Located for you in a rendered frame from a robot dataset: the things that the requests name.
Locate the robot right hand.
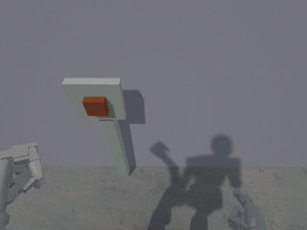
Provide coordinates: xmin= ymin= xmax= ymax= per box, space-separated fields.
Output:
xmin=228 ymin=190 xmax=267 ymax=230

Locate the left robot forearm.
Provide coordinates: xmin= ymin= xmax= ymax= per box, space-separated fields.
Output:
xmin=0 ymin=212 xmax=10 ymax=230

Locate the panel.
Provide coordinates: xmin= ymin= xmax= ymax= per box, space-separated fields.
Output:
xmin=62 ymin=78 xmax=130 ymax=177

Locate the button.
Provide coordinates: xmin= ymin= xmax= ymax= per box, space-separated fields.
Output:
xmin=82 ymin=96 xmax=109 ymax=116

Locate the robot left hand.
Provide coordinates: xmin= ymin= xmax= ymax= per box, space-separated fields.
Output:
xmin=0 ymin=142 xmax=43 ymax=212

